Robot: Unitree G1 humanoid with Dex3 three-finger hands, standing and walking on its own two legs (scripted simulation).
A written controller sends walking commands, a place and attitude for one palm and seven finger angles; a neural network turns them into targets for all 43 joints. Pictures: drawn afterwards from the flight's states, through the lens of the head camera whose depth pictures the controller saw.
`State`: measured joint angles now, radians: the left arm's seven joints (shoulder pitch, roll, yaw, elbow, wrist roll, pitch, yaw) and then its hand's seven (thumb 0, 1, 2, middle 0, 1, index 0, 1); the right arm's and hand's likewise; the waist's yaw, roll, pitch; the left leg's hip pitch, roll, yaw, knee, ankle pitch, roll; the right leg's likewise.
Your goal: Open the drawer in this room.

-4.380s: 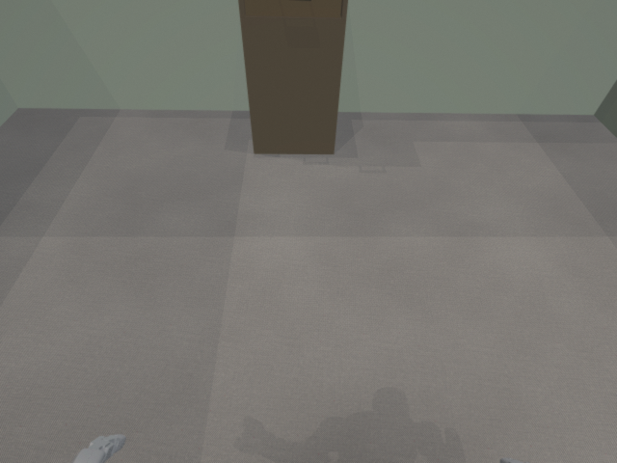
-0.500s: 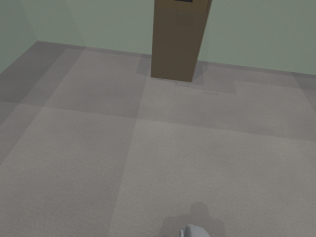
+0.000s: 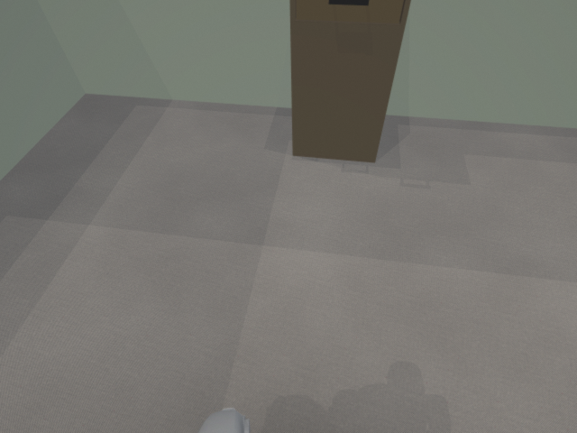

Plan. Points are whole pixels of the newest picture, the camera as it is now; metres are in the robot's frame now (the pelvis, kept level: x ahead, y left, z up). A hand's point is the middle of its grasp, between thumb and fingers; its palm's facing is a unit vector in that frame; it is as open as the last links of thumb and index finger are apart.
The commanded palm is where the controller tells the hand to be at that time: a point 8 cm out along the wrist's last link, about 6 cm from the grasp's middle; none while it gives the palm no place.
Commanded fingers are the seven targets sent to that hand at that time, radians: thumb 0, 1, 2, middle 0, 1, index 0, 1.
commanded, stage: turn or walk to find it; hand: left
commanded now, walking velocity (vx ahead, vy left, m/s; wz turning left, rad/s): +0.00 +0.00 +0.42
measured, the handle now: out of the picture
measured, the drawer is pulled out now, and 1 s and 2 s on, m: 0.00 0.00 0.00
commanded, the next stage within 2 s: stand and wait in 0.58 s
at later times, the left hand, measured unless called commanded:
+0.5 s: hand out of the picture +0.12 +0.21 -0.17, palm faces +0.02 -0.99 -0.17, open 7.4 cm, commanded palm none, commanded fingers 0.00 0.90 0.90 -0.20 -0.30 -0.20 -0.30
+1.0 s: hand (233, 327) +0.32 +0.12 -0.16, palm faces -0.04 -0.97 -0.23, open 7.1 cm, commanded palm none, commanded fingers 0.00 0.90 0.90 -0.20 -0.30 -0.20 -0.30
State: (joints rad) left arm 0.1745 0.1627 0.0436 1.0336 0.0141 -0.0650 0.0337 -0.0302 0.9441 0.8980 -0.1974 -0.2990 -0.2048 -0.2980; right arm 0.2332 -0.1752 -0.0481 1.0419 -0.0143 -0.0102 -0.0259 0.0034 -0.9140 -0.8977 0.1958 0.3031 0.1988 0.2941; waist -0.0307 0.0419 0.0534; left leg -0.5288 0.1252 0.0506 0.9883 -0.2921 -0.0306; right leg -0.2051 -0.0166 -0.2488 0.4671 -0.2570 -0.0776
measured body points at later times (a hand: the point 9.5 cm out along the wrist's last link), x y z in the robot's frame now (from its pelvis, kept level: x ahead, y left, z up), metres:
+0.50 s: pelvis +0.12 +0.03 +0.01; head +0.13 +0.04 +0.46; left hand +0.12 +0.26 -0.15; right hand +0.09 -0.20 -0.14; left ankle +0.10 +0.12 -0.74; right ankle +0.14 -0.12 -0.66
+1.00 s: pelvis +0.24 -0.05 +0.00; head +0.24 -0.07 +0.45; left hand +0.33 +0.17 -0.14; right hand +0.24 -0.28 -0.16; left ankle +0.28 +0.08 -0.71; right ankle +0.25 -0.13 -0.74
